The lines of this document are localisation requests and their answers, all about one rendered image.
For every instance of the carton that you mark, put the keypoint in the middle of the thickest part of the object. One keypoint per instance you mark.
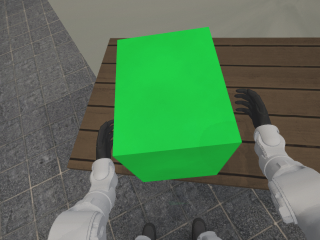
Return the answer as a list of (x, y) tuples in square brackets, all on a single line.
[(173, 118)]

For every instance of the left robot forearm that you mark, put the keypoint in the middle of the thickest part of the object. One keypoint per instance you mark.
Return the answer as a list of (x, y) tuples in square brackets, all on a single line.
[(101, 196)]

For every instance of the right robot upper arm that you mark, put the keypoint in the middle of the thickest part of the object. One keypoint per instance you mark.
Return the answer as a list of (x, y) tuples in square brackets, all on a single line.
[(296, 197)]

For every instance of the right robot foot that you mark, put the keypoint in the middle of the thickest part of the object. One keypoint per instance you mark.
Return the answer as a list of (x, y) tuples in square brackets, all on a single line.
[(198, 227)]

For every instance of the right robot hand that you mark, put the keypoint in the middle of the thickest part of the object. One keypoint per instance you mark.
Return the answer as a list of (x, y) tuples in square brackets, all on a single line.
[(257, 110)]

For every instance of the left robot upper arm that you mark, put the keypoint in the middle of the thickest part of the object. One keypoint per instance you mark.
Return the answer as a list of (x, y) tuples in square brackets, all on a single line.
[(79, 225)]

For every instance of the table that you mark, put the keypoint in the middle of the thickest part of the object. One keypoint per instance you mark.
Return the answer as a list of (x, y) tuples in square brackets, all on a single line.
[(283, 71)]

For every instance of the robot foot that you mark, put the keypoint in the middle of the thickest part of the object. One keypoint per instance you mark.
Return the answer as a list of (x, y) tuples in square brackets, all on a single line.
[(149, 230), (198, 227)]

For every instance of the left robot hand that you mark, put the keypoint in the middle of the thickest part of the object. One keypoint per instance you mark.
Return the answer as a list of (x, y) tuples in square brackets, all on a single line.
[(104, 143)]

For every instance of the left robot foot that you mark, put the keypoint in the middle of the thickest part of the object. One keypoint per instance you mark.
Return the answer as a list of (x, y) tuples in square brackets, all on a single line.
[(149, 230)]

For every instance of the right robot forearm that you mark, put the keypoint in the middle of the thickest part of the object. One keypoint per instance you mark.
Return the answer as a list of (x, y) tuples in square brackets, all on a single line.
[(270, 148)]

